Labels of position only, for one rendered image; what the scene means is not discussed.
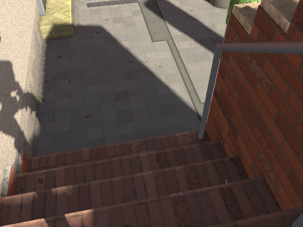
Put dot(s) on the stairs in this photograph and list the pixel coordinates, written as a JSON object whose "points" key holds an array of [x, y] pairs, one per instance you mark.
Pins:
{"points": [[174, 180]]}

